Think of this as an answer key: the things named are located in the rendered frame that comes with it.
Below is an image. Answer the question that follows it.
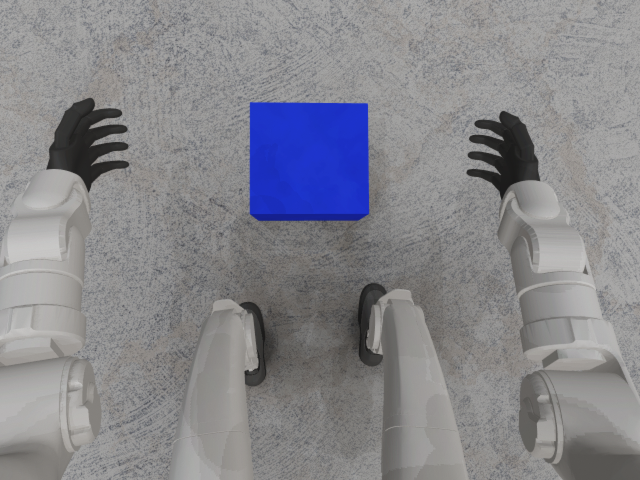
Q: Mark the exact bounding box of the left robot forearm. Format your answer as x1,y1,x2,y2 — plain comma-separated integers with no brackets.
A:
0,169,92,367

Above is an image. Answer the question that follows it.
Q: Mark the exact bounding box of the left robot hand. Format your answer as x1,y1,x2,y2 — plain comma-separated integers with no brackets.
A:
46,98,129,193

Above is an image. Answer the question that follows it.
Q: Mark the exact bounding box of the robot right shin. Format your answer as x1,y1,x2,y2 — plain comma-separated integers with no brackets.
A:
366,289,425,355

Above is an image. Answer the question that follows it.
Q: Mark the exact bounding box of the robot right upper arm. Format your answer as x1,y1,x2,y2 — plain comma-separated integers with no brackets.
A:
519,370,640,480

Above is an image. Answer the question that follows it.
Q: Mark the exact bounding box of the right robot forearm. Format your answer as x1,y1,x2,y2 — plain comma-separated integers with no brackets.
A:
497,180,640,406

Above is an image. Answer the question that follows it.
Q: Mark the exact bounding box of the left robot foot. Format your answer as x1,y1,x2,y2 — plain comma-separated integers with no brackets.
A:
239,302,266,386

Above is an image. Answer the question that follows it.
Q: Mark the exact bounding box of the robot left upper arm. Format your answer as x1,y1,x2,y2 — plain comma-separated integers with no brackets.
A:
0,356,102,480

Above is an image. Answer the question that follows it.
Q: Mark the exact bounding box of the carton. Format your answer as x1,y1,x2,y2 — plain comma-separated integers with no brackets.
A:
250,102,369,221

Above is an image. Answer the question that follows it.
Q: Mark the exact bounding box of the right robot hand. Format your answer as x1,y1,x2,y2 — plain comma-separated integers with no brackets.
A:
466,111,540,200

